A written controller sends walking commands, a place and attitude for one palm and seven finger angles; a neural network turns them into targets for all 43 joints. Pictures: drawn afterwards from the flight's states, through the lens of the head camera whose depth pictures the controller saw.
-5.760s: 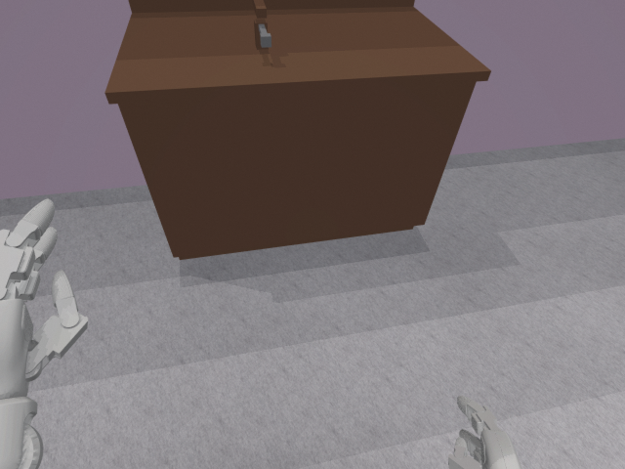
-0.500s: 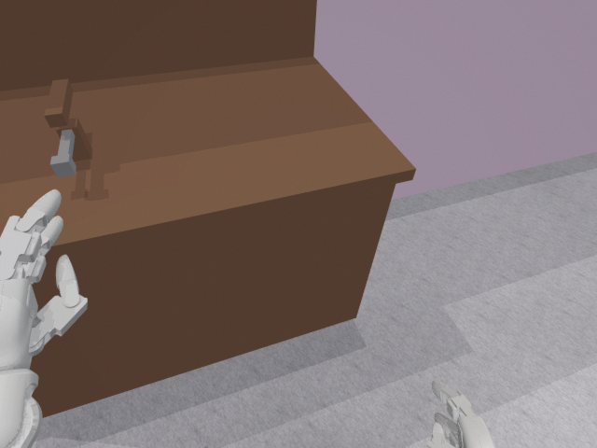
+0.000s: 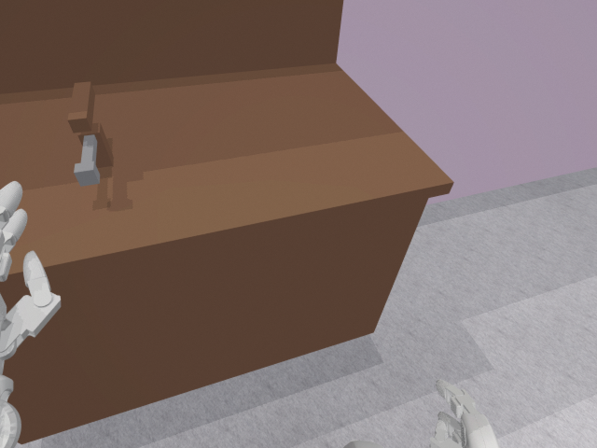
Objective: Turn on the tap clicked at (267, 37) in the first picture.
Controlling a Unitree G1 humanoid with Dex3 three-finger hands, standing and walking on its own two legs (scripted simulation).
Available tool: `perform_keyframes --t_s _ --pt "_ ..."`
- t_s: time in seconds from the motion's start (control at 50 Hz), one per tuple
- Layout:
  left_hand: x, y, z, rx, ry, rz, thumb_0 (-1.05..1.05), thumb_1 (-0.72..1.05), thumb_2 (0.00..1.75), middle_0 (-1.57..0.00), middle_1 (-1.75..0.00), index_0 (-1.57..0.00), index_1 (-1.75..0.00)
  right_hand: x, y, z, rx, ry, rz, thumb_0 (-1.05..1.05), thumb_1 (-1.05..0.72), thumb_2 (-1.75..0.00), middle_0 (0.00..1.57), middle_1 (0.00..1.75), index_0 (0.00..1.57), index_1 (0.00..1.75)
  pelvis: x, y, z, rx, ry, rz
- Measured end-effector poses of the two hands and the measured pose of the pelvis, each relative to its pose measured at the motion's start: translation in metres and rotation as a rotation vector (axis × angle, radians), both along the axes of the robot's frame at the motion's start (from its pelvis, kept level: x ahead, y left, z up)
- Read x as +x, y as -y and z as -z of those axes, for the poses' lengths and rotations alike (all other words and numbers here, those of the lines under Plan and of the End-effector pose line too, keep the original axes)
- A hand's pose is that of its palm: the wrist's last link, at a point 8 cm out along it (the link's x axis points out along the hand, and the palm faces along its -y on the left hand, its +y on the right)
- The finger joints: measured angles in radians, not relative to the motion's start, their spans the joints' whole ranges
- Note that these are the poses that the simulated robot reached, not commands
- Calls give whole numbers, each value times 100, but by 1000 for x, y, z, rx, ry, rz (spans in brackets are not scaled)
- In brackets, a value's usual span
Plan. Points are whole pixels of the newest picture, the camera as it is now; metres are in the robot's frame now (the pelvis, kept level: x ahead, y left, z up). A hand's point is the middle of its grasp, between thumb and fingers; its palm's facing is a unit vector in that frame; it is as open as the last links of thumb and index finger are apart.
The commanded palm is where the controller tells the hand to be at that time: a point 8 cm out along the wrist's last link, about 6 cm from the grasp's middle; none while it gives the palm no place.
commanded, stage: shuffle to correct the standing spot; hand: left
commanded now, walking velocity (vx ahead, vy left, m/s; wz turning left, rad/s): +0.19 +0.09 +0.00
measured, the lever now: (87, 173) +0.48 +0.38 +0.10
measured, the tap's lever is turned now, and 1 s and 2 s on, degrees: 0 0 0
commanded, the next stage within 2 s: come to a stop and stand still in 0.52 s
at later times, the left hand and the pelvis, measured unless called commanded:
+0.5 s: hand (32, 213) +0.30 +0.32 +0.19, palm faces +0.42 -0.86 -0.29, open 7.4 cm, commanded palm +0.25 +0.37 +0.20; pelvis +0.09 +0.08 +0.00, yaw +1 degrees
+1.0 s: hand (40, 165) +0.39 +0.37 +0.18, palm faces +0.40 -0.83 -0.40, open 7.4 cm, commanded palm +0.33 +0.39 +0.20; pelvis +0.16 +0.12 +0.02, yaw -1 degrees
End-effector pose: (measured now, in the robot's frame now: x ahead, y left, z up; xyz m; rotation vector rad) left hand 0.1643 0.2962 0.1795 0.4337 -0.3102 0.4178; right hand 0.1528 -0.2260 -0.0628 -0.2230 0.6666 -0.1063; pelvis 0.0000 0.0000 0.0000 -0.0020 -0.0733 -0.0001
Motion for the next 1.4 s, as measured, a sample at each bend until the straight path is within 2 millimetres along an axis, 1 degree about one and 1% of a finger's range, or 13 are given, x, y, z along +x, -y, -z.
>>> perform_keyframes --t_s 0.1,0.18,0.3,0.38,0.48,0.54,0.62,0.74,0.86,0.94,1.02,1.18,1.4 --pt "26 -7 -24 11 23 8 1 89 90 -21 -30 -21 -30 4 -29 -3 35 -76 -45 2 -91 -90 20 30 20 30 21 -12 -18 -19 -23 -17" --pt "49 -10 -40 70 24 43 1 89 90 -21 -30 -20 -30 22 -41 -2 51 -81 -65 2 -90 -90 20 30 20 30 35 -21 -21 -31 -42 -22" --pt "58 -25 -22 128 -59 59 1 89 90 -21 -30 -21 -30 62 -40 13 32 -79 -51 2 -90 -90 20 30 20 30 46 -35 -4 -38 -38 -18" --pt "62 -45 -7 49 -95 27 1 89 90 -21 -30 -21 -30 77 -43 0 -8 -94 -25 2 -91 -90 20 30 20 30 61 -46 -10 -25 -34 -2" --pt "88 -64 -13 -25 39 47 1 89 90 -21 -30 -21 -30 100 -58 -14 -105 -42 -18 2 -91 -90 20 30 20 30 87 -76 -6 -17 -25 -8" --pt "111 -80 -19 9 109 64 1 89 90 -21 -30 -21 -30 117 -76 -11 -95 11 25 2 -91 -90 20 30 20 30 98 -93 2 -9 -10 1" --pt "142 -102 -30 61 97 35 1 89 90 -21 -30 -21 -30 130 -110 -11 -1 16 23 2 -91 -90 20 30 20 30 111 -99 -6 4 -23 -2" --pt "160 -92 -36 103 -7 53 1 90 90 -20 -30 -20 -30 149 -142 1 109 1 -33 2 -90 -90 20 30 20 30 141 -107 -11 -1 -50 10" --pt "173 -96 -24 41 -128 41 1 89 90 -21 -30 -21 -30 168 -142 7 91 -73 -30 2 -90 -90 20 30 21 30 164 -115 -18 -14 -65 5" --pt "180 -108 -19 15 -154 2 1 89 90 -21 -30 -21 -30 182 -133 -3 40 -63 -10 2 -90 -90 20 30 20 30 165 -116 -22 -5 -68 16" --pt "182 -105 -22 -2 -134 10 1 89 90 -21 -30 -21 -30 193 -123 -18 8 -11 -1 2 -91 -90 20 30 20 30 160 -115 -24 -5 -72 23" --pt "161 -90 -26 -28 -112 59 1 89 90 -21 -30 -21 -30 189 -112 -38 -14 71 28 2 -91 -90 20 30 20 30 146 -113 -26 -14 -68 24" --pt "133 -111 -20 -81 -98 -40 1 89 90 -21 -30 -20 -30 135 -119 -22 -6 -25 41 2 -91 -90 20 30 20 30 127 -121 -30 -20 -42 18"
